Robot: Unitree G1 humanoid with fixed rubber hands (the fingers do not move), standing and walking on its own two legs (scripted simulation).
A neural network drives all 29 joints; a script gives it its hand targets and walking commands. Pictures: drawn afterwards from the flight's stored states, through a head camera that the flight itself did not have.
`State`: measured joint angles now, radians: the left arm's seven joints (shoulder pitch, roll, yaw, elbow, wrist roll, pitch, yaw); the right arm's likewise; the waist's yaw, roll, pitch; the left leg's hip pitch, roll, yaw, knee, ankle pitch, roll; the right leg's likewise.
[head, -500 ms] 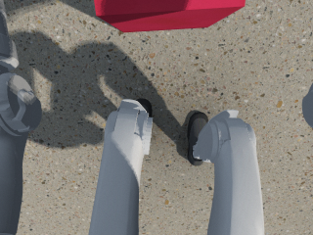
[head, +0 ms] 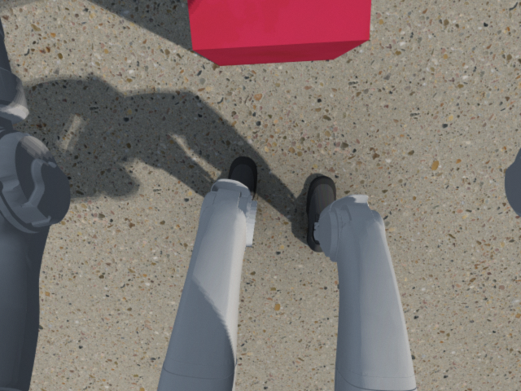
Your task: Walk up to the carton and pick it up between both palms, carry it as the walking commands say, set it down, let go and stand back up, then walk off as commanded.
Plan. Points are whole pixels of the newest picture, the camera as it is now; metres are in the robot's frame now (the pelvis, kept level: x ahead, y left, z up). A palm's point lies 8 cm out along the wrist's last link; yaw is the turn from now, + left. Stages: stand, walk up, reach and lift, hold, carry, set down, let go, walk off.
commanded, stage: set down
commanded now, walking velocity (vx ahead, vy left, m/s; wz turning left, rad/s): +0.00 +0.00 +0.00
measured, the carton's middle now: out of the picture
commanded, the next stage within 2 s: let go in 0.28 s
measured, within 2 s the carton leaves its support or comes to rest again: neither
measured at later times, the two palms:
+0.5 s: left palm out of the picture +0.55 +0.29 -0.03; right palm out of the picture +0.60 -0.15 -0.02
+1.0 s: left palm out of the picture +0.37 +0.26 +0.07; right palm out of the picture +0.41 -0.20 +0.06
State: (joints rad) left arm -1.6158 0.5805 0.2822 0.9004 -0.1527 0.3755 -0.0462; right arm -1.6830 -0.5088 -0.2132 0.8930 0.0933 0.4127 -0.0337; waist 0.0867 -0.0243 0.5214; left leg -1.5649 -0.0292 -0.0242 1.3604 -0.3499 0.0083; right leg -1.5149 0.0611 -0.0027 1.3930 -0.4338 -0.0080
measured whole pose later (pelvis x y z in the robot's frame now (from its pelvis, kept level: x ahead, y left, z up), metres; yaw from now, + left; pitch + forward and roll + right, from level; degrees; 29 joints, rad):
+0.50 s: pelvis +0.03 +0.01 +0.09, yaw +0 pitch +36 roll -2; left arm -1.30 0.44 0.35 0.91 0.04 0.27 -0.11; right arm -1.36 -0.35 -0.30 0.89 -0.09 0.30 -0.02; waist 0.06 -0.01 0.27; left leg -1.31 -0.03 -0.03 0.86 -0.18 0.03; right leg -1.26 0.05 0.02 0.87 -0.25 0.01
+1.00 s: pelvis +0.10 +0.01 +0.15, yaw +1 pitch +19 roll +0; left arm -0.23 0.24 0.12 0.62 -0.01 0.07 -0.11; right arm -0.29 -0.19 -0.15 0.62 -0.05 0.08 0.02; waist 0.04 0.01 0.01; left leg -0.72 -0.05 -0.04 0.59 -0.20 0.02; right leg -0.67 0.03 0.04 0.61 -0.27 0.00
